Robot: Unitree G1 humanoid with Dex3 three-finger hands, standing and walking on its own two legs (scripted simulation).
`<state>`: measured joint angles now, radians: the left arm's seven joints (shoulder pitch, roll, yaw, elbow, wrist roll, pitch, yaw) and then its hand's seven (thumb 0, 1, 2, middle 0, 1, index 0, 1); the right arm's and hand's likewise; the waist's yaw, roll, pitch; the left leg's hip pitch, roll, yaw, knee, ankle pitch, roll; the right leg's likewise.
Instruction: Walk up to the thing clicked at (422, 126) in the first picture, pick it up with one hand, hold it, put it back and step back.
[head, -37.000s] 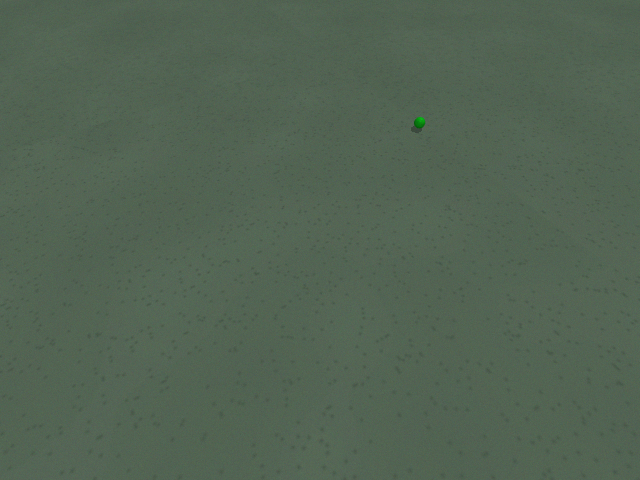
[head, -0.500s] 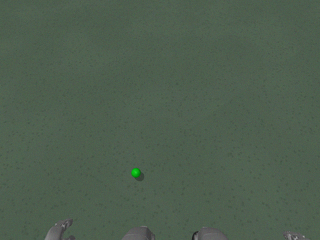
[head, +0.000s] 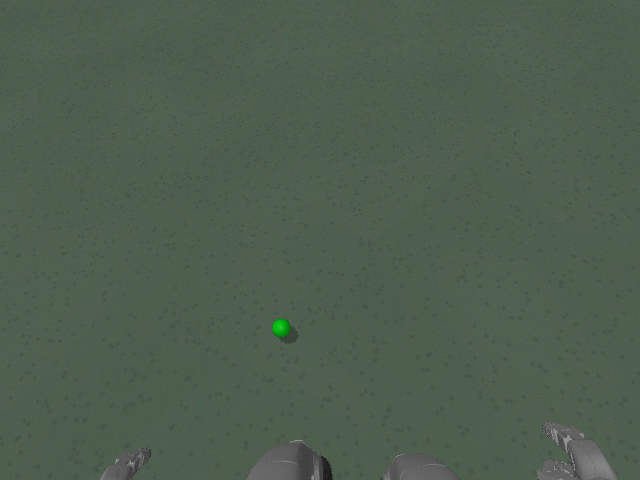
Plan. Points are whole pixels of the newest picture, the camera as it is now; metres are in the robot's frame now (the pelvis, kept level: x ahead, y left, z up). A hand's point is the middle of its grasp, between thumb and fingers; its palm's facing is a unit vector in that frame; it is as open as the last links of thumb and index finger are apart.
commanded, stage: step back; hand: left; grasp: from above
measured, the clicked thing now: (281, 327) +0.56 +0.20 -0.73
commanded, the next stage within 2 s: none
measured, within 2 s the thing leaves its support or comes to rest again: neither
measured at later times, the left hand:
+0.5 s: hand out of the picture -0.02 +0.29 -0.15, palm faces +0.05 -0.94 -0.33, open 7.4 cm
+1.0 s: hand out of the picture -0.21 +0.25 -0.12, palm faces -0.02 -0.91 -0.42, open 7.4 cm
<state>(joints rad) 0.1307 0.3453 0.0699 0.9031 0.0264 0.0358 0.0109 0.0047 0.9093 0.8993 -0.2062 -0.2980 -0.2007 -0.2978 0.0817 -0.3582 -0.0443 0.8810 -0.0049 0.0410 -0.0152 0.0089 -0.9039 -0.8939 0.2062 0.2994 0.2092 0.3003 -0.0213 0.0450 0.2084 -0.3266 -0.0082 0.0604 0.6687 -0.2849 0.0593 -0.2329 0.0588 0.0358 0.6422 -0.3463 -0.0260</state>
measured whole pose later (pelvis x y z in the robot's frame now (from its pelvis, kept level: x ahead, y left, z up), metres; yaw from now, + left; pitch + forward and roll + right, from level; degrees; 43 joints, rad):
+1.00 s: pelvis -0.29 -0.02 +0.01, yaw -1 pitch -1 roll +2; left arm 0.22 0.35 0.08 0.82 0.05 0.06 0.00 0.01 0.90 0.90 -0.21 -0.30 -0.20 -0.30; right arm 0.20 -0.41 -0.05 0.86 0.00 0.04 -0.03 0.01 -0.91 -0.89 0.20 0.30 0.21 0.30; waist 0.01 0.01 0.12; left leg -0.46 -0.11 -0.12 1.09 -0.47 -0.02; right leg -0.29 -0.03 0.04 0.60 -0.29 0.00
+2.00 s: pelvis -0.55 -0.07 +0.01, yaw +3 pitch -3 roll +1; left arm 0.25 0.41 0.08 0.96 0.02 0.00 -0.02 0.01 0.91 0.90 -0.21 -0.30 -0.20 -0.30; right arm 0.26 -0.34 -0.04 0.97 -0.04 -0.01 0.03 0.01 -0.90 -0.89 0.21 0.30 0.21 0.30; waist 0.00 -0.02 0.05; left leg -0.20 -0.02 -0.03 0.54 -0.30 0.03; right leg -0.36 -0.03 0.00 0.81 -0.45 -0.03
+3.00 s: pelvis -0.50 -0.06 +0.02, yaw +4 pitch -3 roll +0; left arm 0.12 0.35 0.00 1.12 0.01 -0.03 -0.01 0.00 0.91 0.90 -0.21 -0.30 -0.20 -0.30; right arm 0.06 -0.34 -0.01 1.11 -0.01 -0.02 0.02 0.01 -0.91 -0.89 0.20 0.30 0.21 0.30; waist 0.00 0.00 0.06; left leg -0.21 0.03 0.03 0.38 -0.13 -0.01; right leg -0.08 -0.03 -0.01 0.38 -0.25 0.03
